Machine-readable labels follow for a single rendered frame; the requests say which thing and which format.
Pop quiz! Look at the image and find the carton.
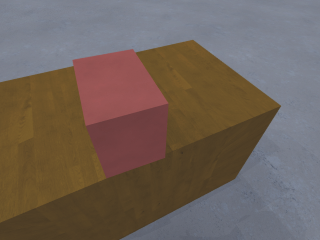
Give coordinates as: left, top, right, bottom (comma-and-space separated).
72, 49, 169, 178

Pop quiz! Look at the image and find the pedestal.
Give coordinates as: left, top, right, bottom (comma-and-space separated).
0, 40, 281, 240

